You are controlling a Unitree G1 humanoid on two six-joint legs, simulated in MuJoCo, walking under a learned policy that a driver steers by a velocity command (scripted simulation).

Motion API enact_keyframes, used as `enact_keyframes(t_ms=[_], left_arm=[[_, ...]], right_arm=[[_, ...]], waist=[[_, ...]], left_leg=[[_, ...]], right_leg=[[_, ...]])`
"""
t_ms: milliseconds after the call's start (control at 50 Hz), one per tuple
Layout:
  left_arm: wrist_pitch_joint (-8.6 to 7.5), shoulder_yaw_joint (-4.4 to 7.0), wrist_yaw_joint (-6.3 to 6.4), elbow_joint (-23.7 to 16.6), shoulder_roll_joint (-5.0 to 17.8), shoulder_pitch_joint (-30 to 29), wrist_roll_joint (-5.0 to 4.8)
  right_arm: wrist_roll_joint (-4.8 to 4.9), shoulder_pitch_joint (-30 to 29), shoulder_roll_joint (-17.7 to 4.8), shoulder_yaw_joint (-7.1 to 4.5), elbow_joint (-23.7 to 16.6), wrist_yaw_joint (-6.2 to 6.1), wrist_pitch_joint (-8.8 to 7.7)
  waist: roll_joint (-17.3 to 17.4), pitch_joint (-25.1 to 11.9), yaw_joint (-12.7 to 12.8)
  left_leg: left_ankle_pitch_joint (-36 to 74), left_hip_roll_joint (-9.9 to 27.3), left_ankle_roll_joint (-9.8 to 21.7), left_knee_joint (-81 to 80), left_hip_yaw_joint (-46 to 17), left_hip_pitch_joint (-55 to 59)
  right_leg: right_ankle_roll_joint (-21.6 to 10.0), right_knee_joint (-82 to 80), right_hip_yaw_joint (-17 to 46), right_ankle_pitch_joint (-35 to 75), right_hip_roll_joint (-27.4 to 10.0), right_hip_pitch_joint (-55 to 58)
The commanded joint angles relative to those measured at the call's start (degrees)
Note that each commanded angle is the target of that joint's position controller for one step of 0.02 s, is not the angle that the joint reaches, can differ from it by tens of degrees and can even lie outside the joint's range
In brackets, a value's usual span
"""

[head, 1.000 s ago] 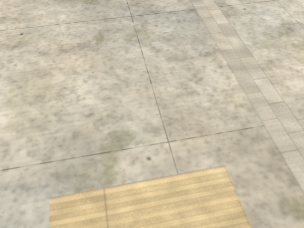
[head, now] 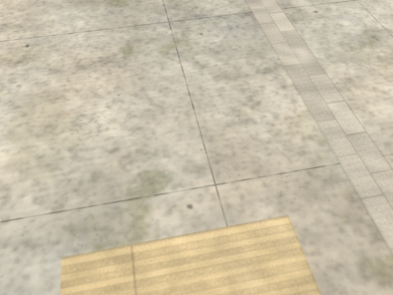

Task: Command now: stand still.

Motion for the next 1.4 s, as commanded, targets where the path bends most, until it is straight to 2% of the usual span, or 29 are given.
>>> enact_keyframes(t_ms=[20,620,640,660,680,720,740,760,780,800,820,880,920,960,980,1000,1020,1040,1060,1080,1100,1120,1140,1160,1200,1220,1280,1340,1400], left_arm=[[-0.36,0.95,0.14,-1.5,5.4,3.2,-0.01],[-0.22,1.28,0.28,-2.5,5.2,5.7,-0.10],[-0.19,1.21,0.34,-2.2,4.9,6.5,-0.02],[-0.14,1.37,0.45,-2.3,5.3,6.6,-0.12],[-0.14,1.87,0.58,-2.6,6.7,6.9,-0.44],[-0.77,2.93,0.55,-3.1,10.1,10.0,-0.99],[-1.50,3.48,0.58,-3.1,11.4,11.8,-0.82],[-2.42,3.58,0.63,-3.2,11.2,12.6,-0.18],[-3.28,3.26,0.63,-3.6,9.6,12.2,0.06],[-3.76,2.96,0.61,-4.2,8.3,11.4,-0.23],[-3.80,2.75,0.38,-4.7,7.9,10.5,-0.48],[-3.33,2.86,-0.02,-5.0,9.5,11.2,-0.76],[-3.35,3.07,-0.48,-4.9,10.8,11.7,-1.06],[-4.12,3.18,-0.89,-5.5,12.1,10.2,-1.63],[-4.39,2.91,-1.00,-5.8,11.7,9.4,-1.57],[-4.77,2.35,-1.07,-6.2,10.6,8.4,-1.24],[-5.10,1.01,-1.37,-7.5,7.1,6.6,-0.60],[-6.18,-0.31,-1.22,-9.8,1.6,8.8,-0.55],[-7.25,0.60,-1.66,-10.0,6.0,8.3,-1.89],[-7.74,1.12,-2.15,-10.6,8.5,6.1,-2.58],[-7.73,1.49,-2.26,-10.3,9.7,4.7,-2.03],[-7.53,1.87,-2.16,-9.9,9.5,4.4,-1.07],[-7.03,2.18,-2.30,-9.6,9.4,4.9,-0.68],[-6.40,2.25,-2.31,-8.7,8.8,5.7,-0.79],[-5.51,2.00,-2.03,-9.1,7.3,3.2,-0.63],[-5.28,2.06,-1.81,-10.0,7.4,0.6,-0.46],[-5.27,1.95,-1.79,-12.4,7.3,-6.6,-0.15],[-5.78,1.26,-2.55,-14.3,6.3,-13.7,-0.51],[-6.16,0.68,-3.56,-16.1,5.9,-19.1,-0.75]], right_arm=[[0.03,3.5,-5.4,-0.82,-0.7,-0.23,-0.22],[0.20,5.9,-5.0,-1.12,-0.4,-0.45,-0.28],[0.22,6.7,-4.4,-0.99,-0.1,-0.52,-0.18],[0.40,6.4,-4.0,-0.95,-0.1,-0.66,-0.08],[0.72,4.9,-3.9,-1.00,-0.7,-0.81,-0.12],[1.18,-0.2,-3.8,-0.85,-3.6,-0.48,-1.32],[1.51,-2.7,-3.9,-0.77,-5.2,0.09,-2.45],[2.16,-4.0,-4.7,-1.08,-6.4,0.79,-3.58],[2.65,-2.9,-5.8,-1.64,-6.5,1.46,-4.54],[2.62,-1.8,-6.7,-2.12,-6.4,2.08,-5.28],[2.03,-1.4,-7.8,-2.71,-6.3,2.57,-5.48],[1.38,-5.2,-4.2,-2.23,-7.6,3.31,-5.85],[1.69,-5.3,-4.0,-2.08,-8.0,3.52,-5.56],[1.54,-1.5,-5.3,-2.55,-6.9,3.36,-5.23],[1.58,2.7,-6.7,-3.30,-5.6,3.15,-5.07],[1.81,8.9,-8.6,-4.43,-3.8,2.79,-5.05],[1.56,17.3,-13.8,-6.07,-2.3,2.24,-5.28],[0.59,25.0,-19.7,-6.92,-1.1,2.83,-5.72],[0.10,19.5,-13.4,-4.68,-1.6,3.41,-6.52],[0.23,12.8,-9.9,-3.48,-4.3,3.74,-6.83],[-0.10,6.9,-8.1,-2.64,-6.4,4.21,-6.93],[-0.46,4.4,-7.8,-2.28,-7.5,4.44,-6.67],[-0.70,4.4,-6.9,-1.89,-7.6,4.42,-6.38],[-0.76,4.7,-6.2,-1.64,-8.1,4.51,-6.27],[-0.75,7.9,-8.4,-2.07,-7.4,4.11,-6.50],[-0.70,9.1,-9.1,-2.17,-7.1,3.80,-6.49],[-0.78,11.0,-8.8,-1.93,-7.4,2.91,-5.77],[-0.51,13.1,-8.6,-1.69,-7.7,2.32,-5.36],[-0.08,16.3,-8.6,-1.66,-7.0,2.14,-4.86]], waist=[[-0.7,0.5,0.0],[-0.6,1.0,0.1],[-1.0,-0.2,0.2],[-1.6,0.4,0.6],[-3.1,1.7,1.4],[-8.0,6.6,4.0],[-9.7,8.7,5.2],[-9.9,9.6,5.2],[-8.1,9.2,4.0],[-5.6,7.9,2.8],[-3.7,6.5,2.5],[-4.6,3.9,3.2],[-6.3,4.4,2.5],[-6.0,4.1,-0.6],[-5.4,3.1,-2.9],[-4.9,1.0,-6.4],[4.3,-2.8,-10.1],[19.1,-9.2,-8.8],[13.2,-5.9,-5.3],[9.6,-0.6,-3.6],[6.3,1.1,-1.9],[4.9,1.2,-0.6],[5.0,1.0,0.3],[4.7,0.4,0.8],[2.9,1.3,0.3],[2.1,1.9,-0.1],[2.4,2.6,-1.4],[3.0,3.6,-3.3],[3.0,5.1,-4.5]], left_leg=[[4.7,0.9,1.2,-2.2,0.1,0.9],[4.8,1.5,0.4,-2.2,0.4,0.7],[1.5,0.9,0.4,-1.8,1.2,1.1],[-2.8,-0.1,0.5,-0.2,2.5,0.1],[-8.5,-1.7,0.8,3.6,4.4,-2.4],[-13.9,-2.4,2.2,12.6,5.0,-13.7],[-15.1,-0.2,3.1,19.2,2.3,-19.2],[-17.5,2.1,4.1,26.6,-0.6,-26.4],[-17.6,3.7,5.1,31.9,-2.4,-32.1],[-15.8,4.9,5.9,33.1,-2.8,-34.9],[-13.8,5.3,6.4,30.2,-1.7,-35.1],[-7.2,2.7,5.0,19.6,3.3,-23.7],[-4.4,0.6,4.4,14.6,5.8,-15.0],[1.2,-0.7,4.6,11.1,6.6,-5.3],[0.9,-2.2,5.0,10.2,7.4,0.6],[-0.4,-3.1,6.3,8.8,7.1,8.0],[-8.1,7.1,10.2,1.0,-6.6,15.9],[-19.3,21.8,19.2,-11.2,-36.5,25.5],[-28.0,22.5,19.8,-13.0,-43.1,19.9],[-27.4,20.8,17.6,-12.4,-35.0,14.2],[-20.7,16.9,15.1,-12.7,-26.4,9.7],[-13.7,14.4,13.9,-13.4,-20.1,6.7],[-8.2,12.1,12.9,-14.3,-15.2,4.7],[-2.5,10.8,12.7,-14.5,-12.3,3.9],[6.5,10.4,13.3,-15.6,-8.8,4.4],[9.7,10.5,13.5,-15.9,-7.9,5.1],[17.2,9.6,13.0,-15.9,-4.5,7.0],[16.9,7.9,11.8,-17.1,-1.2,6.6],[17.1,8.9,12.0,-16.4,-0.5,10.4]], right_leg=[[-1.0,-4.5,4.0,12.8,-5.3,-2.6],[-1.2,-4.9,4.5,15.2,-5.5,-1.9],[-1.4,-6.0,4.6,9.3,-5.3,-1.4],[-2.0,-7.4,5.5,-0.9,-5.3,-2.1],[-3.7,-9.3,7.8,-14.0,-6.2,-3.0],[-9.2,-16.4,20.4,-31.2,-14.4,-2.3],[-12.2,-19.5,26.8,-30.7,-19.1,-1.1],[-14.4,-20.7,29.8,-26.0,-22.2,3.1],[-15.0,-19.8,29.6,-20.7,-23.2,7.7],[-14.0,-18.7,26.4,-15.7,-22.5,11.0],[-12.4,-17.7,21.7,-11.0,-20.8,12.5],[-9.4,-16.6,12.3,-4.8,-15.5,5.7],[-9.3,-15.5,10.1,-5.8,-14.6,-2.0],[-8.2,-12.8,9.4,-7.0,-15.1,-8.4],[-7.1,-9.5,8.4,-4.5,-14.1,-10.9],[-5.5,-2.4,6.7,3.7,-12.4,-13.5],[-1.5,18.0,-0.1,6.6,-6.9,-18.8],[1.3,39.6,-2.7,-15.7,1.1,-32.2],[-0.5,49.3,4.6,-16.2,-2.4,-37.2],[-2.5,51.2,4.4,-10.8,-6.0,-39.9],[-3.4,49.2,3.5,-5.0,-8.8,-37.8],[-3.5,45.6,3.0,-1.0,-10.5,-35.4],[-3.1,43.0,2.4,1.4,-11.7,-32.2],[-2.6,41.6,1.8,3.0,-11.8,-30.3],[-0.7,38.8,-0.1,6.6,-12.1,-32.5],[0.3,36.7,-0.2,8.4,-12.2,-34.6],[2.0,27.8,-1.1,14.5,-11.8,-37.9],[2.0,17.2,-3.2,20.8,-9.9,-34.7],[1.3,11.1,-4.1,21.5,-8.3,-34.3]])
